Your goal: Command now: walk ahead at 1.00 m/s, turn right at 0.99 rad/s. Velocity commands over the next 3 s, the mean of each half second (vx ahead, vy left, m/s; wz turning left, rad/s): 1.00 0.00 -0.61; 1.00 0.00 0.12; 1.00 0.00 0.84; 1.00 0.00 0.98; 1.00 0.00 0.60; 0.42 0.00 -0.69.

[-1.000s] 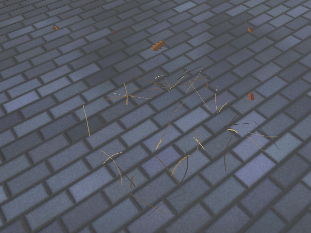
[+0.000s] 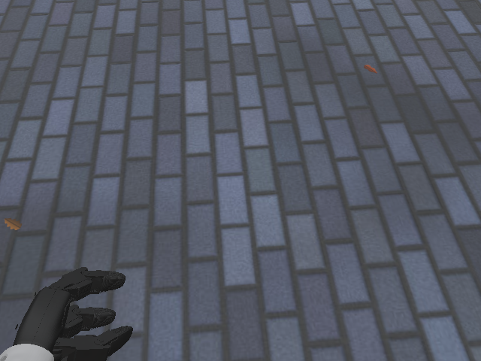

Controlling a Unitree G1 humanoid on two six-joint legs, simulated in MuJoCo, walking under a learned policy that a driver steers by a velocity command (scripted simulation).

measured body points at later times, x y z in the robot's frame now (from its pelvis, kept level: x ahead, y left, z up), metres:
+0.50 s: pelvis +0.48 -0.02 +0.00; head +0.52 -0.03 +0.45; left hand +0.53 +0.27 -0.13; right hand +0.65 -0.31 -0.06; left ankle +0.70 +0.04 -0.71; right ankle +0.24 -0.03 -0.71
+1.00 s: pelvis +0.94 -0.16 -0.01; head +0.97 -0.17 +0.44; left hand +1.24 -0.02 -0.06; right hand +0.79 -0.39 -0.13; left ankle +0.72 +0.03 -0.66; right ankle +1.04 -0.29 -0.72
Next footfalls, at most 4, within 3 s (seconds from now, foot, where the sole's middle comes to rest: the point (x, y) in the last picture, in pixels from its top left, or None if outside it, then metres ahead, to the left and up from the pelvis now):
0.08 right None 0.27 -0.04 -0.75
0.52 left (219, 270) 0.73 0.03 -0.75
0.96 right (311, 175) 1.07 -0.31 -0.75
1.42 left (249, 95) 1.51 -0.14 -0.75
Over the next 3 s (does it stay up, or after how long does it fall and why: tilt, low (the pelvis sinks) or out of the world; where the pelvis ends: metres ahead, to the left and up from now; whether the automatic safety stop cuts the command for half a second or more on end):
stays up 2.32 0.53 0.02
